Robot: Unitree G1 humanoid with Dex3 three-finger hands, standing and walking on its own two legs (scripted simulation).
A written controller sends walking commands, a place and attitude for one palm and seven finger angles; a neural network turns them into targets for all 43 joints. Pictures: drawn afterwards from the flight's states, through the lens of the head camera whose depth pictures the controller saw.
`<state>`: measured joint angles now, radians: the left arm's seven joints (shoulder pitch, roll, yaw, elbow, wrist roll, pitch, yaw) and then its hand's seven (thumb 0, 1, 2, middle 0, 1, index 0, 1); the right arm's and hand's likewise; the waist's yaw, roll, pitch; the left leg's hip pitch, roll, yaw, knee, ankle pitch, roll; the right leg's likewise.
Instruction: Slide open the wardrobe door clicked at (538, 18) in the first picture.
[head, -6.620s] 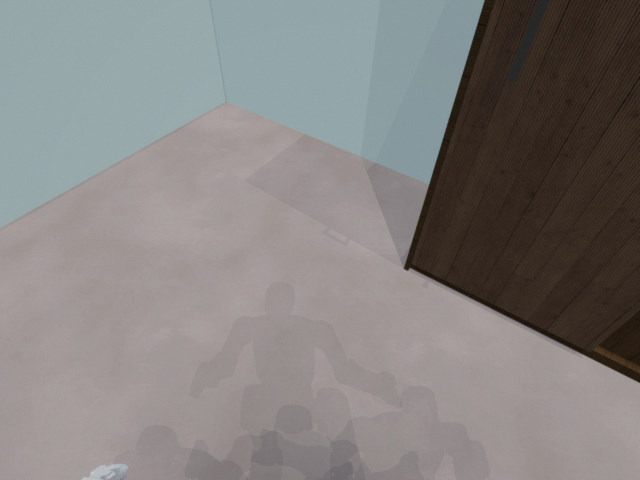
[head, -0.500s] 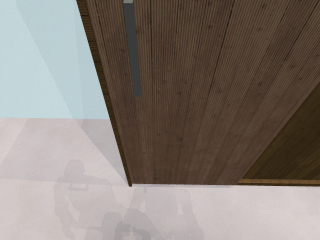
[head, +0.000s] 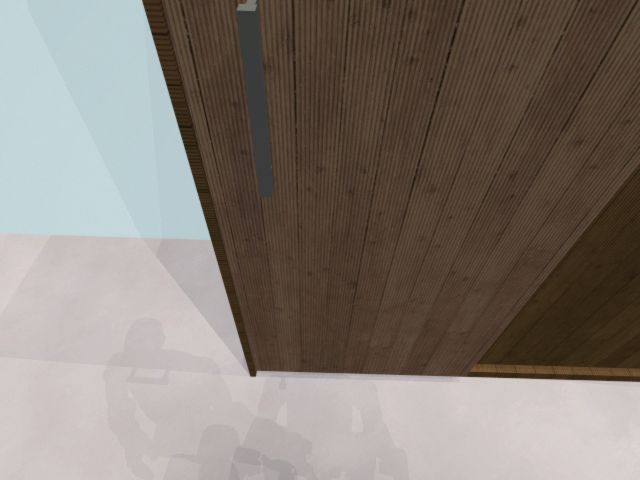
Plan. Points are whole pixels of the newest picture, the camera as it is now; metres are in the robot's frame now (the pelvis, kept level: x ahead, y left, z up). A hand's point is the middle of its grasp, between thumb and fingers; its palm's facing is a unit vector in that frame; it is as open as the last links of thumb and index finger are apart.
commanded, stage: look again from close up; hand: left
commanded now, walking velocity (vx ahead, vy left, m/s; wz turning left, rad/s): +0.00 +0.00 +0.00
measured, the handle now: (260, 111) +0.51 +0.12 +0.20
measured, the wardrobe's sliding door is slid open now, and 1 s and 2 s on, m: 0.00 0.00 0.00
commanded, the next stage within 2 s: raise the hand with hooked fingers in 0.16 s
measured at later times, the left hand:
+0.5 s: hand (175, 390) +0.21 +0.18 +0.03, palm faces +0.18 -0.98 -0.06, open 7.8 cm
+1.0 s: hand (143, 393) +0.19 +0.20 +0.06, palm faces -0.03 -1.00 -0.08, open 10.5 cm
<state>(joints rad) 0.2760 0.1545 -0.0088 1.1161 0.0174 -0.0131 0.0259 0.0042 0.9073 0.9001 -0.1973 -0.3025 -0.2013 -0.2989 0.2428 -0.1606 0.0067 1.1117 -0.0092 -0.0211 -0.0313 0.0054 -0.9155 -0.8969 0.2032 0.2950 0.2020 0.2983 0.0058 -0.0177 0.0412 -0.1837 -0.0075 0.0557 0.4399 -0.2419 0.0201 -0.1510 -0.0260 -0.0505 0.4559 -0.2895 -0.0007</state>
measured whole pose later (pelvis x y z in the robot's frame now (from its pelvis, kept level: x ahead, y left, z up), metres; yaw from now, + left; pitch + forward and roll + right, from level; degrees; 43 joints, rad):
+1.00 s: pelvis -0.04 -0.02 -0.03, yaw +2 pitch +2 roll -2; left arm 0.20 0.34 0.25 0.05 -0.31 -0.15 -0.37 0.01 0.23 0.62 -0.25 -0.73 -0.25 -0.73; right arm 0.23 -0.19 0.10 0.64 0.04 -0.30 -0.10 0.01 -0.90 -0.90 0.21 0.30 0.21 0.30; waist 0.01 0.04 -0.04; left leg -0.49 0.04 -0.01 0.81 -0.35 -0.01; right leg -0.41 0.01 -0.11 0.77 -0.39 -0.03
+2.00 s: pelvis -0.03 -0.02 +0.00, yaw +2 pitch -5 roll +0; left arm -0.29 0.55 0.47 0.19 -0.32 0.36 -0.47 -0.01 -0.50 0.30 -0.30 -1.20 -0.30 -1.20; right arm 0.18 -0.28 0.11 0.65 0.09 -0.21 -0.09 0.01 -0.90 -0.90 0.21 0.30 0.21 0.30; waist 0.07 0.07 -0.02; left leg -0.17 0.01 0.01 0.46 -0.20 0.00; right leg -0.11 0.00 -0.09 0.44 -0.25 -0.02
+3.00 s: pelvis -0.02 -0.01 +0.00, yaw +1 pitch -4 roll +0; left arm -0.43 0.43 0.35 0.23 -0.24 0.37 -0.31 -0.01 -0.50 0.30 -0.30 -1.20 -0.30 -1.20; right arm 0.18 -0.26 0.10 0.66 0.08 -0.17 -0.10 0.01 -0.90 -0.90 0.21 0.30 0.21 0.30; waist 0.05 0.04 -0.02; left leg -0.16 0.01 0.02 0.43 -0.21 0.00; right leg -0.11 -0.01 -0.08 0.43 -0.26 -0.02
